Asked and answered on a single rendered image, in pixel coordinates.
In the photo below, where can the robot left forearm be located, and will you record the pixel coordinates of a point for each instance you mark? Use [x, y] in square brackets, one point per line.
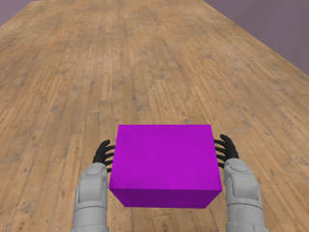
[91, 200]

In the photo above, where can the robot right forearm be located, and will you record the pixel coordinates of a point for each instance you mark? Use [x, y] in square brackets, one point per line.
[243, 198]

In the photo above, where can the robot right hand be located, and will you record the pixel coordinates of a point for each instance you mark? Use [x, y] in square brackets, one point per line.
[229, 151]

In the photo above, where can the carton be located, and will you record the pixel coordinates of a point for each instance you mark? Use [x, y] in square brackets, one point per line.
[165, 166]

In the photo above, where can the robot left hand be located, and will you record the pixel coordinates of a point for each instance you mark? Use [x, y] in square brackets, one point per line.
[101, 156]

